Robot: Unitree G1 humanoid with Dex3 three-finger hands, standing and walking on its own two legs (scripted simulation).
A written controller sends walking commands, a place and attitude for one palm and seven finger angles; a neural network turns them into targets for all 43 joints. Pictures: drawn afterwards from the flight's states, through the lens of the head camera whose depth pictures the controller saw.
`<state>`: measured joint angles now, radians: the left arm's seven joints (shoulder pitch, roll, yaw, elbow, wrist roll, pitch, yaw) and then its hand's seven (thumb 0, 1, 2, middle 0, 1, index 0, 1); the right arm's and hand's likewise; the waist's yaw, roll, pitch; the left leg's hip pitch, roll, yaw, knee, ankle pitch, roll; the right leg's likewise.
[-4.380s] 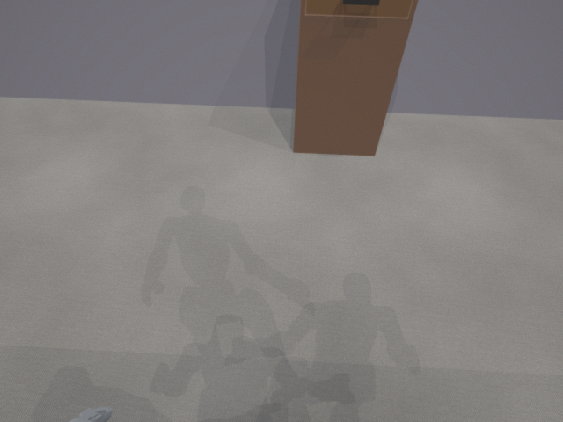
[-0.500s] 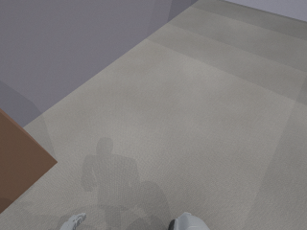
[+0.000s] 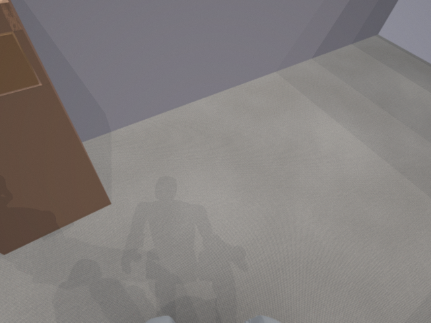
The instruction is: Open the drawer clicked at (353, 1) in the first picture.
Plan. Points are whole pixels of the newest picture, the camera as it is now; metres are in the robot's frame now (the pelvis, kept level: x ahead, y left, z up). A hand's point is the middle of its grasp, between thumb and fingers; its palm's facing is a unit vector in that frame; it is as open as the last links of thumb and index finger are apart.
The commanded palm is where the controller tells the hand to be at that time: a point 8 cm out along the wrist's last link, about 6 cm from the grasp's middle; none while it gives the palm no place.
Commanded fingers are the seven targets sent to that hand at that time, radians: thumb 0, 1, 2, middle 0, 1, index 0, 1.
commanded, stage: turn to face it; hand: left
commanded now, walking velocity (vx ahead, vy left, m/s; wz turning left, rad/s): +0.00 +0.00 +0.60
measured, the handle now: out of the picture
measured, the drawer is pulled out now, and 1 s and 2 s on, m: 0.00 0.00 0.00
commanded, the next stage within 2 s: take the last steps up to it in 0.86 s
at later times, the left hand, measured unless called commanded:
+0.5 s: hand out of the picture +0.05 +0.15 -0.13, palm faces +0.30 -0.91 -0.29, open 7.4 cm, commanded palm none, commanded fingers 0.00 0.90 0.90 -0.20 -0.30 -0.20 -0.30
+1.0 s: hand out of the picture -0.11 +0.17 -0.16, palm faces +0.53 -0.81 -0.25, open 7.4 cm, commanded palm none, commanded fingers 0.00 0.90 0.90 -0.20 -0.30 -0.20 -0.30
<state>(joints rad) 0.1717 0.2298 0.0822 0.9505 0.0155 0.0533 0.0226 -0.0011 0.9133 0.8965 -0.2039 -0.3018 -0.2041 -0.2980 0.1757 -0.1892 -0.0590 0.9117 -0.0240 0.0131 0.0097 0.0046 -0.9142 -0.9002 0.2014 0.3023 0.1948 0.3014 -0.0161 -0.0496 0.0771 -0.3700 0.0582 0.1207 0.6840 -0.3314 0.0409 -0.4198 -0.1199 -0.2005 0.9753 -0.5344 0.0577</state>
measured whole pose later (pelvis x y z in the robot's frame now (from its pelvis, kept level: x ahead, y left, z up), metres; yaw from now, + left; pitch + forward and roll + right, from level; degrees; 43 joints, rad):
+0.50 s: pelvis +0.01 -0.07 +0.02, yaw +18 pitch -1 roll +2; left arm 0.20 0.18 0.03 0.86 0.02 0.02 0.02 0.00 0.91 0.90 -0.20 -0.30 -0.20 -0.30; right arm 0.18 -0.28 -0.11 0.93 -0.02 0.08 0.03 0.01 -0.91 -0.90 0.20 0.30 0.20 0.30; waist -0.03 0.04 0.06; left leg -0.52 0.00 -0.01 1.17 -0.39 -0.06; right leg -0.24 -0.10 -0.15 0.54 -0.28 -0.01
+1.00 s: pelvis -0.03 -0.03 +0.02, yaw +29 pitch -1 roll -1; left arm 0.24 0.27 0.07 0.99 0.01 0.06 0.02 0.01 0.91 0.90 -0.20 -0.30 -0.20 -0.30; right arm 0.14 -0.18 -0.03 0.95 -0.01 0.02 0.00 0.01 -0.91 -0.90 0.21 0.30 0.20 0.30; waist 0.03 -0.03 0.07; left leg -0.21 0.00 0.05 0.47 -0.25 0.04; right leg -0.43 -0.10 -0.06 0.99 -0.43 0.08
